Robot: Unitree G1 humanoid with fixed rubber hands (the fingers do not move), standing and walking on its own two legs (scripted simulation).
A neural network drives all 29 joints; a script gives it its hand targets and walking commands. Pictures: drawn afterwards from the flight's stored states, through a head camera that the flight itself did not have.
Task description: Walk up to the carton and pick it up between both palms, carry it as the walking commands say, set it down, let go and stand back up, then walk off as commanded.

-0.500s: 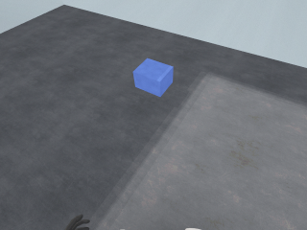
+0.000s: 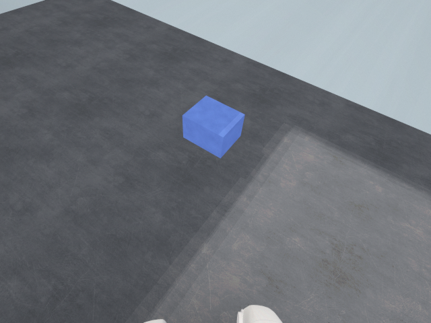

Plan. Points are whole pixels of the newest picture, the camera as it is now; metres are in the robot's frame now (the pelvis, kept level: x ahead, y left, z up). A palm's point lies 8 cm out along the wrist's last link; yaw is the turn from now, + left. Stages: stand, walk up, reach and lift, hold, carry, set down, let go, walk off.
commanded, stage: walk up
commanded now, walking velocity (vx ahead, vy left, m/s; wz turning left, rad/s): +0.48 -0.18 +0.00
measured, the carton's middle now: (213, 126) +1.25 +0.01 -0.67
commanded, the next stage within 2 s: none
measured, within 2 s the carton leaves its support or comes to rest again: neither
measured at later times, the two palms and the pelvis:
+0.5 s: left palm (106, 285) +0.20 +0.23 -0.13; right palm (327, 220) +0.36 -0.27 -0.10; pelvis +0.22 -0.03 +0.00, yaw +1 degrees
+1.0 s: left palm (158, 151) +0.55 +0.17 -0.11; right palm (334, 203) +0.43 -0.32 -0.14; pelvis +0.43 -0.07 +0.00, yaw -1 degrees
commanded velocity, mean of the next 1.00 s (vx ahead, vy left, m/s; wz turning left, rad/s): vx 0.49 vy -0.06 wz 0.00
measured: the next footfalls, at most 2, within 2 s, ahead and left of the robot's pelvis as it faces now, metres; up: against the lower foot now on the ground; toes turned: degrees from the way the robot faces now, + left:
right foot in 0.14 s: +0.19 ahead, -0.16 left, +0.00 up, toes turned -8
left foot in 0.50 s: +0.34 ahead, +0.10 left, +0.00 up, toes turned +11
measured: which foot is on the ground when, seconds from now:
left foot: down 0.00-0.16, up 0.18-0.48, down 0.50-0.88, up 0.90-1.00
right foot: up 0.00-0.12, down 0.14-0.52, up 0.54-0.84, down 0.86-1.00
